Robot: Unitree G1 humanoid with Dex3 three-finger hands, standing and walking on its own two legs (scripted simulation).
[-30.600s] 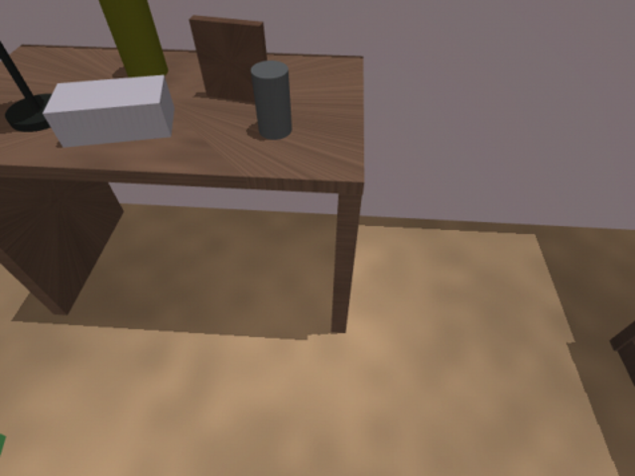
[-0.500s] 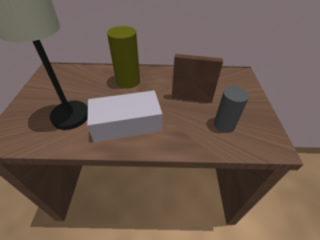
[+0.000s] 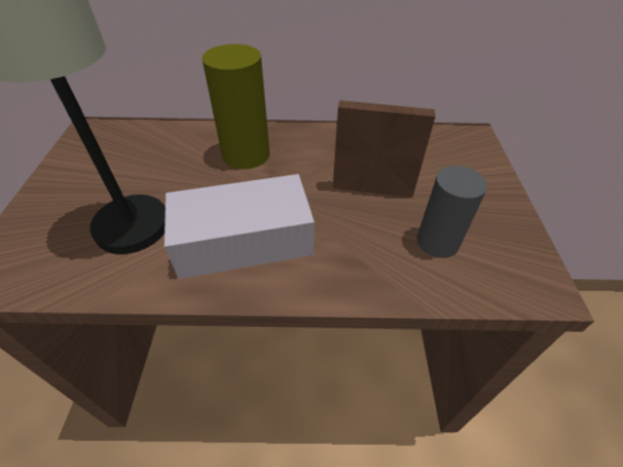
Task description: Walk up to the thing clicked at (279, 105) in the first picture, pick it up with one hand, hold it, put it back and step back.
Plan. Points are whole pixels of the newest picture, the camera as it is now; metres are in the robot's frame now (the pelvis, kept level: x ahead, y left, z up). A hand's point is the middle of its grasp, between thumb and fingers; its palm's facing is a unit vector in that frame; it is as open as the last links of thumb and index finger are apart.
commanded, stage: home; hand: right
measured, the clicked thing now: (448, 213) +0.51 -0.21 +0.01
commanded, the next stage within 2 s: stand in 0.52 s
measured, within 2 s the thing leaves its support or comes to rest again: neither
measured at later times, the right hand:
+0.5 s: hand out of the picture +0.08 -0.25 -0.16, palm faces -0.04 +0.93 -0.35, open 17.2 cm
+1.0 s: hand out of the picture +0.08 -0.25 -0.15, palm faces -0.03 +0.94 -0.35, open 10.6 cm
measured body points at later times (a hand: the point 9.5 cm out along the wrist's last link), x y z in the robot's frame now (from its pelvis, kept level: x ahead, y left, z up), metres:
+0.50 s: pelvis +0.01 +0.00 +0.00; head +0.02 +0.00 +0.45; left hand +0.08 +0.31 -0.13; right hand +0.08 -0.30 -0.13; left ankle +0.02 +0.14 -0.75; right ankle +0.01 -0.14 -0.75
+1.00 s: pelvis +0.01 +0.00 +0.00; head +0.02 +0.00 +0.45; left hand +0.08 +0.30 -0.13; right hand +0.09 -0.30 -0.13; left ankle +0.02 +0.14 -0.75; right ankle +0.01 -0.14 -0.75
